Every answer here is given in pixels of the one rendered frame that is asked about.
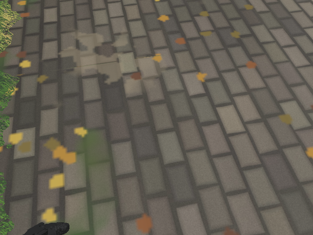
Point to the robot left hand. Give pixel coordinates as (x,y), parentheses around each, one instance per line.
(53,228)

